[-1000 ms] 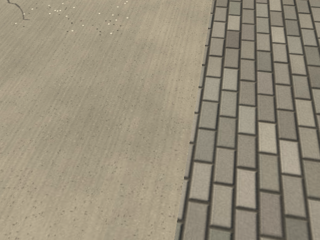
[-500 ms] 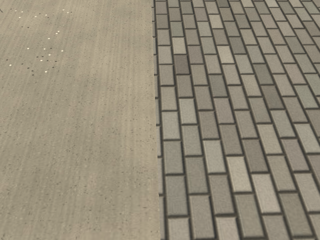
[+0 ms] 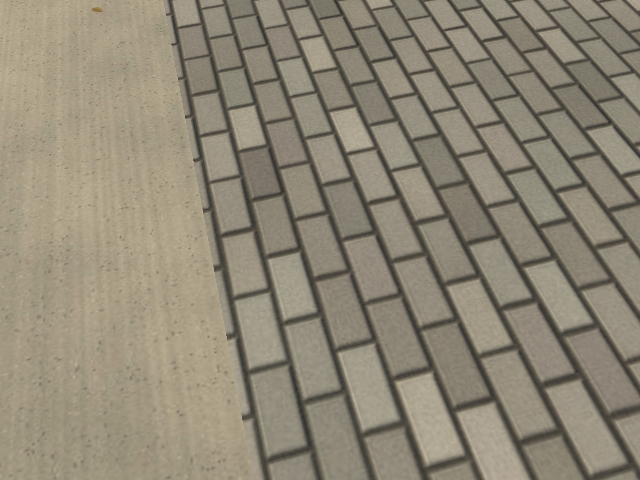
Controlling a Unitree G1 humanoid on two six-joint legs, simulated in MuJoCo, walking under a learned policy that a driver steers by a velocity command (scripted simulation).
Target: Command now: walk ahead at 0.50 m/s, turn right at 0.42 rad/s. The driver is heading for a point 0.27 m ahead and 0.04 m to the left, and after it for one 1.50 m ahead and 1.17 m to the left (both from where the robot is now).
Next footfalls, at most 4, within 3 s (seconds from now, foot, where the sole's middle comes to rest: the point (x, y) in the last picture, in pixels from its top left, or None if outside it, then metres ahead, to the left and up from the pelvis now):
0.22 left None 0.32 0.15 -0.78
0.68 right None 0.34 -0.08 -0.78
1.10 left None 0.21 0.16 -0.78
1.56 right None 0.35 0.00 -0.78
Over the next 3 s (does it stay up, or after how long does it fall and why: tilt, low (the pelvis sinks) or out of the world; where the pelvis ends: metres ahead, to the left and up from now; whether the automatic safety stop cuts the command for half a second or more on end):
stays up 0.43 0.28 -0.03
